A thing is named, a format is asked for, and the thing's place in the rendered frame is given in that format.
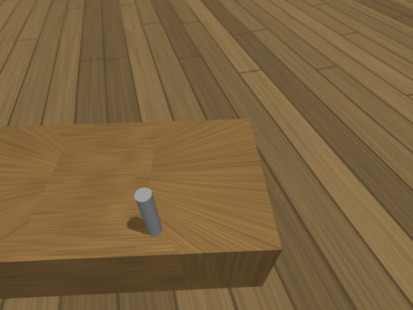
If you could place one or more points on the can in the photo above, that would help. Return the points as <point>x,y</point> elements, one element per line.
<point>145,202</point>

